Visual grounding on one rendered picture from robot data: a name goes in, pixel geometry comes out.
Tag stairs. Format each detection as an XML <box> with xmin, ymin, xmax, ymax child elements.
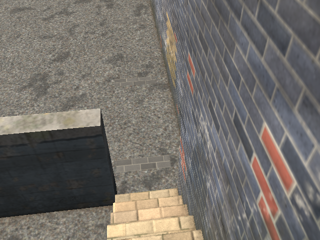
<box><xmin>107</xmin><ymin>188</ymin><xmax>204</xmax><ymax>240</ymax></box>

